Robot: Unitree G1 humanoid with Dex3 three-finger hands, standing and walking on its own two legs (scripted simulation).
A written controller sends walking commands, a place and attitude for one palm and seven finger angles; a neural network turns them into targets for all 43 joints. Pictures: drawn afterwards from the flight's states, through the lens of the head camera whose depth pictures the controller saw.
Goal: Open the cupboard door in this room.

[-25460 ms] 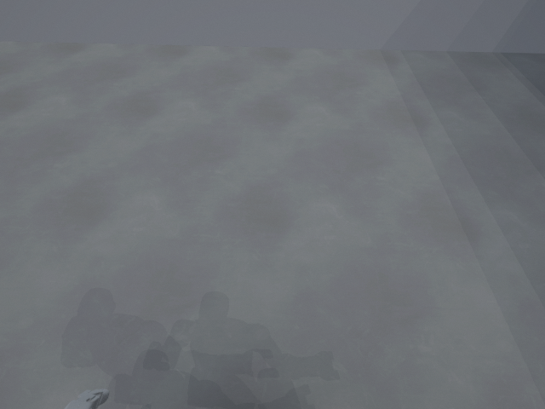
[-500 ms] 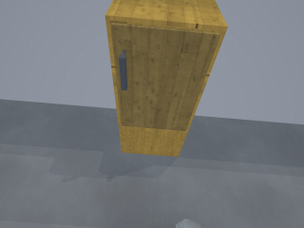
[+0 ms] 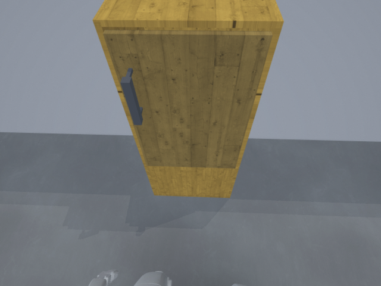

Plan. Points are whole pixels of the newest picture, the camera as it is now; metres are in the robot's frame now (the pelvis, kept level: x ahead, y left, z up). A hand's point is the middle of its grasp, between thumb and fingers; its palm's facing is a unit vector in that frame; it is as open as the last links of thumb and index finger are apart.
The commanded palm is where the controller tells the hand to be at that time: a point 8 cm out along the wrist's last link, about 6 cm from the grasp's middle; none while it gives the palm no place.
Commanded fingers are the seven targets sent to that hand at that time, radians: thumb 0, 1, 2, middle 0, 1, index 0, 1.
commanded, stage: come to a stop and stand still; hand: left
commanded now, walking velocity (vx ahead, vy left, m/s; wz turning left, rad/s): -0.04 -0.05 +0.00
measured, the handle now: (134, 97) +0.57 +0.19 +0.03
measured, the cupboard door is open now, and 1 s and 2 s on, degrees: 0 0 0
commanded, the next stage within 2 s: look again from close up in 1.78 s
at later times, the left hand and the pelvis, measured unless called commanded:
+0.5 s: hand out of the picture -0.02 +0.22 -0.17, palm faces +0.00 -0.98 -0.21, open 7.4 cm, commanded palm none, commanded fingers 0.00 0.90 0.90 -0.20 -0.30 -0.20 -0.30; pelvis -0.02 +0.02 +0.01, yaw -1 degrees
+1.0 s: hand out of the picture -0.03 +0.12 -0.17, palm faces +0.02 -0.98 -0.20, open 7.3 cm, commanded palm none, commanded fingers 0.00 0.90 0.90 -0.20 -0.30 -0.20 -0.30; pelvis -0.04 -0.05 +0.01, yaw +0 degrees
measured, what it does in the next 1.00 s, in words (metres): steps on the spot: left foot, then right foot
